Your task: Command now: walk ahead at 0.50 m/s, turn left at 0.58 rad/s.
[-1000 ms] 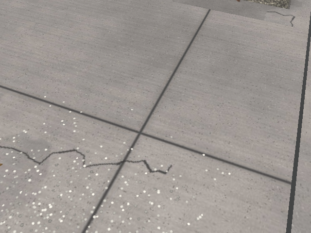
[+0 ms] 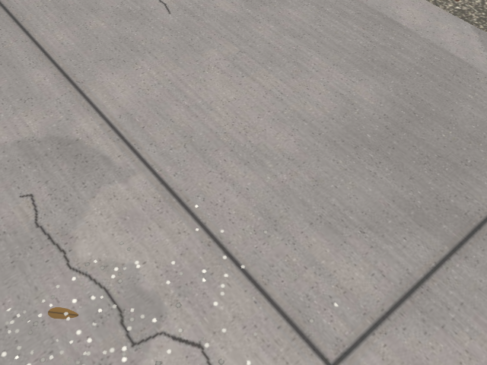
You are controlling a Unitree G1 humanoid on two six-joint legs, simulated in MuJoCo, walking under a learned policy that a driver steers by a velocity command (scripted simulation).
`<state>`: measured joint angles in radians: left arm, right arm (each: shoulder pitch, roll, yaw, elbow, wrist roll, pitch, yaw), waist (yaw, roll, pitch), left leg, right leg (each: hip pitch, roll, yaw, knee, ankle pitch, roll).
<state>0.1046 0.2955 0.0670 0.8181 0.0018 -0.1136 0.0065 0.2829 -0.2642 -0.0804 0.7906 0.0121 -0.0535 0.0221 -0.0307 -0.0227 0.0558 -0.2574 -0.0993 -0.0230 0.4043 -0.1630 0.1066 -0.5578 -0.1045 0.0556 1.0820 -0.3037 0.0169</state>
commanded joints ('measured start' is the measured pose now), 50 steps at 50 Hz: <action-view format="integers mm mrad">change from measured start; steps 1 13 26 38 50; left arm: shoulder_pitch -6 -138 134 258 193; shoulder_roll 74 111 112 179 51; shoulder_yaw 20 21 20 28 9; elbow -63 -136 -17 59 -21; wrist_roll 14 -10 -6 -35 -30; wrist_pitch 10 -30 -9 47 76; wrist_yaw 6 -35 -24 -11 -7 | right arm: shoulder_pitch -18 82 -54 -232 -80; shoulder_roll -172 -165 -65 -108 -105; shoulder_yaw -41 -41 12 7 -9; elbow -79 -45 -127 -188 -59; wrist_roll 4 8 -8 5 -30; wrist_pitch -24 11 -12 -39 -69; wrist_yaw -24 -52 -27 10 -10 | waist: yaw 34 1 42 40 47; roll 47 158 -58 -66 104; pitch -78 -56 -47 -45 -48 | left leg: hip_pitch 72 181 -410 -143 104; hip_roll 248 258 215 121 365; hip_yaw -264 -372 -52 32 -53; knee -196 -1 555 67 -272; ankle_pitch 269 172 -85 83 158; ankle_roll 182 78 -93 -45 93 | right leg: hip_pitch -74 117 414 534 -109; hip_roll -2 99 -126 -137 -39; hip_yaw -1 6 180 56 53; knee -151 -627 -940 -777 25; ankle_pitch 129 262 259 525 110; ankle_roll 37 -21 -256 -163 -7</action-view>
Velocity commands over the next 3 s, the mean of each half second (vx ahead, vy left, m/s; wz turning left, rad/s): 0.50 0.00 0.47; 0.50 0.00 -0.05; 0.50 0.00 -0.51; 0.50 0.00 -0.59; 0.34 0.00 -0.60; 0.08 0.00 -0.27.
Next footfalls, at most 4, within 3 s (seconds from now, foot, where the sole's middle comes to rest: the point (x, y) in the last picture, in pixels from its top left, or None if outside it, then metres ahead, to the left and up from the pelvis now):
0.30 right None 0.37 -0.13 -0.78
0.80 left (171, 323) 0.57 0.19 -0.78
1.32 right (245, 227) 0.88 -0.03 -0.78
1.80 left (200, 153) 1.20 0.12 -0.78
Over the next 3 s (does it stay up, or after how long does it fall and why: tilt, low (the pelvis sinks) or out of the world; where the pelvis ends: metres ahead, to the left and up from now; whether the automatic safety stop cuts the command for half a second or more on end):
stays up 1.37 -0.14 -0.01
